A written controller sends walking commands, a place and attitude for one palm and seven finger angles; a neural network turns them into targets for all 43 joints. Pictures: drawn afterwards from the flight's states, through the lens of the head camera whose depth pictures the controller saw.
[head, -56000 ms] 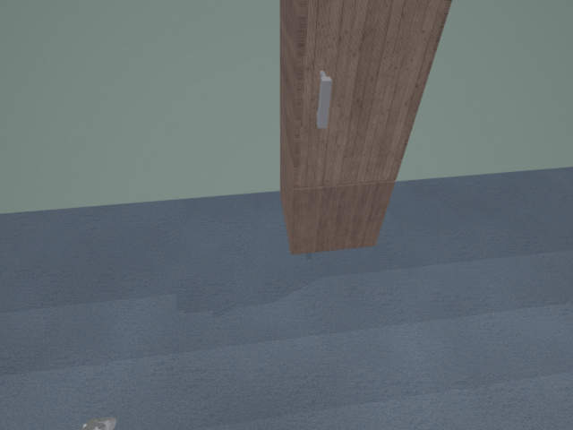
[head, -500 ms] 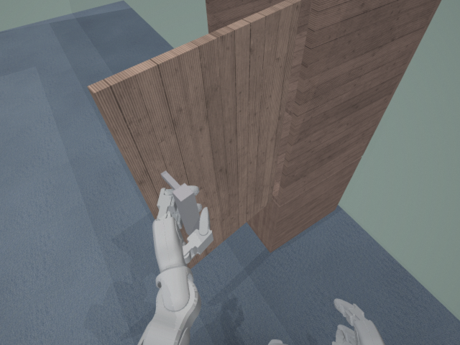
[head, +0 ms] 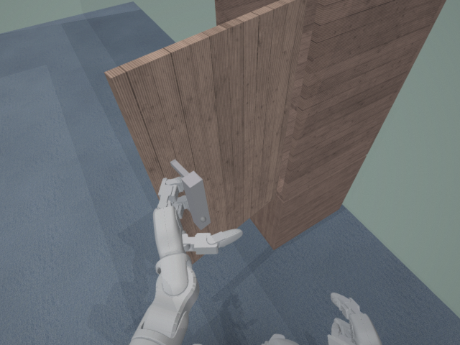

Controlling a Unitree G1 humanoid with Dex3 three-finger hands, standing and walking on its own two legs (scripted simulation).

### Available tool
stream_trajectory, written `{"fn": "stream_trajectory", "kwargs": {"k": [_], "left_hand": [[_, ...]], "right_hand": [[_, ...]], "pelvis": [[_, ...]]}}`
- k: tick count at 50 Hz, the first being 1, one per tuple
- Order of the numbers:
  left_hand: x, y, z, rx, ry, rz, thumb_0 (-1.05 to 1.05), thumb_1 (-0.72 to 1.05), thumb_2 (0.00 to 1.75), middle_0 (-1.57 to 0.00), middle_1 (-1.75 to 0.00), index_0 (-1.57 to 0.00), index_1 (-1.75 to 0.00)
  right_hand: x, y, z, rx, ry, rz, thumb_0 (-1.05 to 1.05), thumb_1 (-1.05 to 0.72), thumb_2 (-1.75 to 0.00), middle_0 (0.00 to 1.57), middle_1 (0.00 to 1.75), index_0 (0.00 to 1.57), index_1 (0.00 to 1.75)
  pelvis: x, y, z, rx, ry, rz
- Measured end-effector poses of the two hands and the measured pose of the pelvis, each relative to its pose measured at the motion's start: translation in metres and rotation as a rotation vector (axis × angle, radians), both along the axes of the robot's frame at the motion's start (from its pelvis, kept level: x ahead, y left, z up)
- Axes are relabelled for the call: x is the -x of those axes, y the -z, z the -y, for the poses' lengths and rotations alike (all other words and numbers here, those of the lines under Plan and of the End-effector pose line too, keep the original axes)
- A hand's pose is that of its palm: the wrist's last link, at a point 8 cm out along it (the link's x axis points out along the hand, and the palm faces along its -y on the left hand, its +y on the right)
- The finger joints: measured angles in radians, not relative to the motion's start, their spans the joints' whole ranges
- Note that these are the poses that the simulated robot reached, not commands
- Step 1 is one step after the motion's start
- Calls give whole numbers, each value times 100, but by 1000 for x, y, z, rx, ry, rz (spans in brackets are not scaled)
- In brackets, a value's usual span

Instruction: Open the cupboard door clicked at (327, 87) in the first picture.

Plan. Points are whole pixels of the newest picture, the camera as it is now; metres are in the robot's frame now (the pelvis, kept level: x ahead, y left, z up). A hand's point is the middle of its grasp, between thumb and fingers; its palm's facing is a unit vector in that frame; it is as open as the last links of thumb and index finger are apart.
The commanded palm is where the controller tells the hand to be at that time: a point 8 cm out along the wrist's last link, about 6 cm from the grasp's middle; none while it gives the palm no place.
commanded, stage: open thumb and fingers to let go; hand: left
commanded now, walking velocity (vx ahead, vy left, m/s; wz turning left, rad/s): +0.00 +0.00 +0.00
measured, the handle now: (190, 195) +0.37 +0.09 +0.06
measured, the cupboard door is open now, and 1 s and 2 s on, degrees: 100 100 100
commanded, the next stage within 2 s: slide the hand sideways off the handle in 0.32 s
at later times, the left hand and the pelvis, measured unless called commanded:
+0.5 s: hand (207, 224) +0.31 +0.06 +0.05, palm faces +0.12 -0.99 -0.06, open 16.0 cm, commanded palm +0.28 +0.11 +0.05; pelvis -0.01 +0.02 +0.00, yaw +0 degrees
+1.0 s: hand (190, 252) +0.26 +0.08 +0.05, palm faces -0.21 -0.98 -0.03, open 16.4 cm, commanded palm +0.25 +0.14 +0.05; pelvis +0.00 +0.03 -0.01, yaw -1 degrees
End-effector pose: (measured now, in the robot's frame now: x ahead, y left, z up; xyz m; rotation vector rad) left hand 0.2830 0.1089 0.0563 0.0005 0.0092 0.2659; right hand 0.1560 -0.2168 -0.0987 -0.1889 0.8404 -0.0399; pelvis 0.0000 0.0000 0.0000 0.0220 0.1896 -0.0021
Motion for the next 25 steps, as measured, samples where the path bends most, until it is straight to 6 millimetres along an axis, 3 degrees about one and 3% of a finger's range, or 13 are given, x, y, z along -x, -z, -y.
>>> {"fn": "stream_trajectory", "kwargs": {"k": [9, 20, 23, 25], "left_hand": [[-3, 2, -3, 10, 14, 5, 0, -45, 32, -26, -98, -27, -98], [-1, 2, 11, -4, 32, 6, -1, -50, 30, -21, -52, -21, -52], [-1, 2, 9, -19, 44, 9, -1, -50, 30, -22, -46, -21, -47], [0, 3, 3, -65, 144, 24, -1, -50, 30, -23, -43, -18, -44]], "right_hand": [[14, 2, -4, 16, 16, -21, 2, -91, -90, 20, 30, 20, 29], [14, 3, -16, -2, 8, -8, 2, -91, -90, 20, 30, 20, 29], [13, 3, -19, -2, 0, -6, 2, -91, -90, 20, 30, 20, 29], [13, 3, -19, -1, -5, -3, 1, -91, -90, 21, 30, 20, 29]], "pelvis": [[5, 1, -9, 7, 6, -3], [6, 3, -17, 9, 13, -2], [7, 4, -17, 7, 12, -1], [8, 5, -17, 6, 7, 0]]}}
